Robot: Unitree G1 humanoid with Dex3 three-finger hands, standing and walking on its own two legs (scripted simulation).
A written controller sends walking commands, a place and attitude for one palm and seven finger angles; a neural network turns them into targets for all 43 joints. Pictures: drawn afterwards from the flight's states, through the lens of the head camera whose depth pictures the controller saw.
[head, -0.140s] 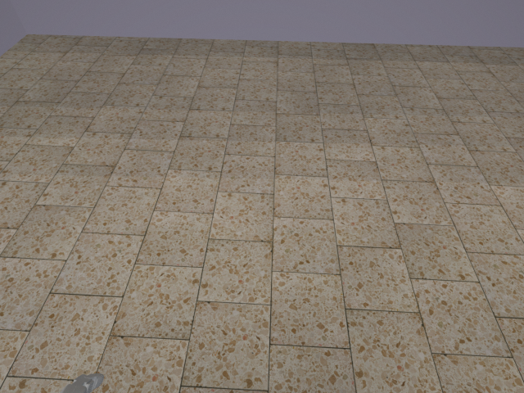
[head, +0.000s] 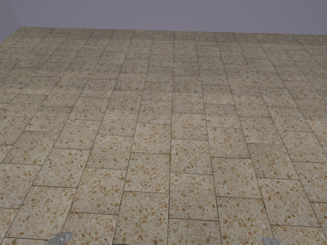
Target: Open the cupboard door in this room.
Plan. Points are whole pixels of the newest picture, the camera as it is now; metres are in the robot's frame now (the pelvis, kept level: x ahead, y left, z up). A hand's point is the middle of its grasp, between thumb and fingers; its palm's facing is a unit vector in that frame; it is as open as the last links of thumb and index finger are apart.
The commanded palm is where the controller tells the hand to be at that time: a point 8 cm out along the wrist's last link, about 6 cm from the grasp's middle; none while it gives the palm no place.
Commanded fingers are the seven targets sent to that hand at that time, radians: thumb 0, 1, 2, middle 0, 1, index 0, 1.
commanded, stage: stand and wait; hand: left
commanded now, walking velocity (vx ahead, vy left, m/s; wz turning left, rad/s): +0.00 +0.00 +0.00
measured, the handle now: out of the picture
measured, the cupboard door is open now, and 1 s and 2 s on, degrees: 0 0 0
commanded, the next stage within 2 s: turn or walk to find it in 0.76 s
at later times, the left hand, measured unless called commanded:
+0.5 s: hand out of the picture +0.05 +0.24 -0.15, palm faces -0.03 -0.94 -0.34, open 7.4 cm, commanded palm none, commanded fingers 0.00 0.90 0.90 -0.20 -0.30 -0.20 -0.30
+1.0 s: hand out of the picture +0.05 +0.22 -0.16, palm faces +0.02 -0.95 -0.32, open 7.3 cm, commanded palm none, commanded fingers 0.00 0.90 0.90 -0.20 -0.30 -0.20 -0.30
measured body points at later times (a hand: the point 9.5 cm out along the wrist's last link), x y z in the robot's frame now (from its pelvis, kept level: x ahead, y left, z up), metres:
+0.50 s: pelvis -0.02 -0.02 +0.01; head -0.01 -0.01 +0.46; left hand +0.05 +0.28 -0.13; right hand +0.06 -0.32 -0.12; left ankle -0.02 +0.10 -0.74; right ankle -0.02 -0.14 -0.74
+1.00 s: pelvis -0.03 -0.02 +0.00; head -0.02 -0.02 +0.45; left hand +0.05 +0.27 -0.13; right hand +0.05 -0.30 -0.14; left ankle -0.02 +0.10 -0.74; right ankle -0.02 -0.14 -0.74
